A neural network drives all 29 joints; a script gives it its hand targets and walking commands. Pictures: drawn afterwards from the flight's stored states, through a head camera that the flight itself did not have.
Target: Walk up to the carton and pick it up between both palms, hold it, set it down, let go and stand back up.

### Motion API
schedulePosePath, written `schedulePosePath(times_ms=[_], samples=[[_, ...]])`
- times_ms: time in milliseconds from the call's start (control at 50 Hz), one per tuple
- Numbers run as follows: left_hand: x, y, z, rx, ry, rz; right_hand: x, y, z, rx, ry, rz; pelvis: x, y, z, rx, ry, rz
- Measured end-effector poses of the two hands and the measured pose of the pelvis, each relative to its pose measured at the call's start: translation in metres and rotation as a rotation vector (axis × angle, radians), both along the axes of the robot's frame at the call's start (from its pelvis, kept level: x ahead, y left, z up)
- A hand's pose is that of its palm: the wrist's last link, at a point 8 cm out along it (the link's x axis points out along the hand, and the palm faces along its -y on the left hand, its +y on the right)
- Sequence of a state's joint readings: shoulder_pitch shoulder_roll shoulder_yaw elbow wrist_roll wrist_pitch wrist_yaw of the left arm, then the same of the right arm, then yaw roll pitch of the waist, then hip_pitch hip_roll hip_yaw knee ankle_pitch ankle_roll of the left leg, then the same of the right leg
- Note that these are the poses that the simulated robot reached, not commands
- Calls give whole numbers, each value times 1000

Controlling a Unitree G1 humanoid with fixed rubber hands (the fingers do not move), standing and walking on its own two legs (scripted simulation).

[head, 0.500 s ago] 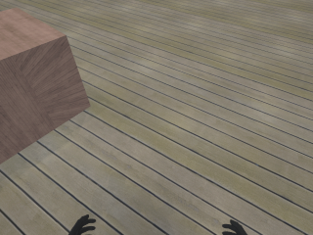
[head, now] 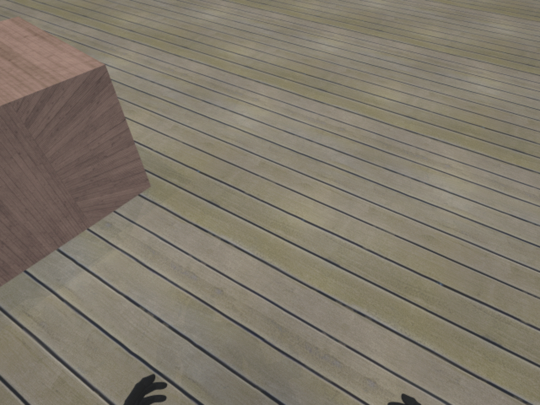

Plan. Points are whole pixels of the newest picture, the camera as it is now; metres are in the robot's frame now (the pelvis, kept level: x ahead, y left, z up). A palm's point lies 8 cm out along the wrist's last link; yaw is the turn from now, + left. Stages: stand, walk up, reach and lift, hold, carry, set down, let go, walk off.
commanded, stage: stand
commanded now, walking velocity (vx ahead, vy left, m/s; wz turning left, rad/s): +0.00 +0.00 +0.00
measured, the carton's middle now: out of the picture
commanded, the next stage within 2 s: none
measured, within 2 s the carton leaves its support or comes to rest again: neither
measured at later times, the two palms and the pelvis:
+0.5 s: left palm out of the picture +0.07 +0.23 -0.12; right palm out of the picture +0.08 -0.23 -0.11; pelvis +0.00 +0.00 +0.00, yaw +0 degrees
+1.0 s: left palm out of the picture +0.03 +0.23 -0.13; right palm out of the picture +0.02 -0.23 -0.12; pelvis +0.00 +0.00 +0.01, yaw +1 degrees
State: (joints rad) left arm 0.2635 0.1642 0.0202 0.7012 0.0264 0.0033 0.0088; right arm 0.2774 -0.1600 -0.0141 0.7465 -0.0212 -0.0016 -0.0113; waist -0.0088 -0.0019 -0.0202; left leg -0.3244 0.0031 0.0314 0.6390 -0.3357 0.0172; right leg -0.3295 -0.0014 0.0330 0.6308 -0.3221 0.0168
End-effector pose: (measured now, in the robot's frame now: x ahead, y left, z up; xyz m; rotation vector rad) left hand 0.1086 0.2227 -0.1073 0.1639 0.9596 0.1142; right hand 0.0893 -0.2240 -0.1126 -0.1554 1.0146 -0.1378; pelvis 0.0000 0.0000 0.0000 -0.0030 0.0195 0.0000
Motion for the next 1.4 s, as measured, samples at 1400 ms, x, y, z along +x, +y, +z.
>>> schedulePosePath(times_ms=[1400], samples=[[-116,-12,-24,-34,389,117,-97,9,-18,34,340,-96,0,-2,15,1,-52,13]])
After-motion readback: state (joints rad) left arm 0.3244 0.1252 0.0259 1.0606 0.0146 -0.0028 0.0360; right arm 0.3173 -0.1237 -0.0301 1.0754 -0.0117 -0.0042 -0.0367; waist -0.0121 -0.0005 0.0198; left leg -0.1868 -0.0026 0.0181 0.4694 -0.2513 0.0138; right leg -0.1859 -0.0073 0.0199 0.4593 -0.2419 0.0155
